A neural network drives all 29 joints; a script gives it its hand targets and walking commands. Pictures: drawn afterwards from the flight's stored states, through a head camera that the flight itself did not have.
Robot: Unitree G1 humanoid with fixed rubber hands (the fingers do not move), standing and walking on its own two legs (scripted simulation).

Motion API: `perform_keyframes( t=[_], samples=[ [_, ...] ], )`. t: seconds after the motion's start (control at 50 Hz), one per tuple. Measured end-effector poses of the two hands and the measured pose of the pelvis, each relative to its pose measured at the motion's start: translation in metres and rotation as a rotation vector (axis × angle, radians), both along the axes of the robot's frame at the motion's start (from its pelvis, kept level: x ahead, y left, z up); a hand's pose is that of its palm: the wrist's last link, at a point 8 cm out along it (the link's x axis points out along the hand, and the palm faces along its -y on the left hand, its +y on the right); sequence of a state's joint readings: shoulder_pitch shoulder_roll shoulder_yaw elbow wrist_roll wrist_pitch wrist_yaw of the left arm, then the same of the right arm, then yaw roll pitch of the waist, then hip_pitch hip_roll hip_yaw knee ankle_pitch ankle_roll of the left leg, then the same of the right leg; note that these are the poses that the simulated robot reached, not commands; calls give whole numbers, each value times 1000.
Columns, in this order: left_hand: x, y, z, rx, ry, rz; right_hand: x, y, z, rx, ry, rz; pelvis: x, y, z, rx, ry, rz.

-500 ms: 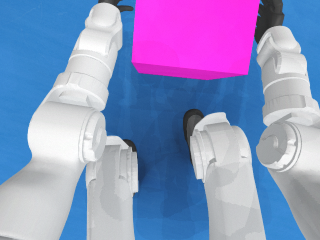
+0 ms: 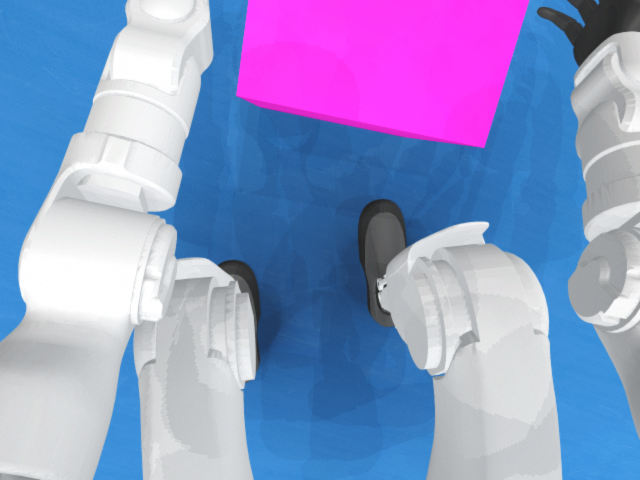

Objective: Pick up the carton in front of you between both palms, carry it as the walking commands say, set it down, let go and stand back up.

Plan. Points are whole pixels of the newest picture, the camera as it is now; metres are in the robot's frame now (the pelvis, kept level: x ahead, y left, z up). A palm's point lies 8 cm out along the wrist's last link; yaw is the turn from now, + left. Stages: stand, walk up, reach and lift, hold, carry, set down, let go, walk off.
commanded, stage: set down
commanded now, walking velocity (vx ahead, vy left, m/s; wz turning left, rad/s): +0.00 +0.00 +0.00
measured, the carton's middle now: (365, 25) +0.51 -0.12 -0.25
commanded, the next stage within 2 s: let go in 1.00 s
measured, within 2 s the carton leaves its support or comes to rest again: neither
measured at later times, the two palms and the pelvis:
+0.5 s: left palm out of the picture +0.58 +0.03 -0.01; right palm out of the picture +0.46 -0.34 -0.01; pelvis +0.01 +0.00 +0.10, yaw -2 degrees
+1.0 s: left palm out of the picture +0.58 +0.04 +0.14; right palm out of the picture +0.46 -0.34 +0.14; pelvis +0.05 -0.01 +0.23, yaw -2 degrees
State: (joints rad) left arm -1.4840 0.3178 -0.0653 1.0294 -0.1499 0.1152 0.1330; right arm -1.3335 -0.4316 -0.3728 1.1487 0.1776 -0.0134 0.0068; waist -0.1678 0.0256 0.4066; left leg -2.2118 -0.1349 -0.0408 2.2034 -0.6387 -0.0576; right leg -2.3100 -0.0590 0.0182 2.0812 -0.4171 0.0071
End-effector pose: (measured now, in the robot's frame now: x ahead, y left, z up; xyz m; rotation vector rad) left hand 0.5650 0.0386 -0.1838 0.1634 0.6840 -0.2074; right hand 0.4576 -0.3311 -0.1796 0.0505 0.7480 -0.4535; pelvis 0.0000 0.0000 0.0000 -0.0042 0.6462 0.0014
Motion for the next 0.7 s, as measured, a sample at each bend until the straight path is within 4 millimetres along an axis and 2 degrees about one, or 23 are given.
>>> perform_keyframes(
  t=[0.08, 0.14, 0.24, 0.34, 0.54, 0.7],
  samples=[
    [4, -5, 23, 6, -59, 6, 11, 2, 19, 11, -65, 4, -1, -5, 2, 10, -3, -16],
    [8, -9, 51, 20, -87, 10, 13, 2, 43, 14, -109, 2, -1, -6, 10, 16, -4, -27],
    [12, -17, 98, 38, -65, 16, 5, -3, 86, 20, -107, -5, 2, -6, 36, 27, 25, -43],
    [15, -20, 136, 36, -42, 19, 0, -6, 122, 16, -94, -7, 6, -5, 63, 37, 72, -57],
    [17, -7, 182, 29, -61, 29, 2, -4, 176, -8, -102, 8, 15, -3, 104, 37, 134, -59],
    [16, -10, 226, 24, -67, 25, 1, -10, 226, -10, -102, 7, 27, -3, 146, 32, 167, -62]
  ],
)
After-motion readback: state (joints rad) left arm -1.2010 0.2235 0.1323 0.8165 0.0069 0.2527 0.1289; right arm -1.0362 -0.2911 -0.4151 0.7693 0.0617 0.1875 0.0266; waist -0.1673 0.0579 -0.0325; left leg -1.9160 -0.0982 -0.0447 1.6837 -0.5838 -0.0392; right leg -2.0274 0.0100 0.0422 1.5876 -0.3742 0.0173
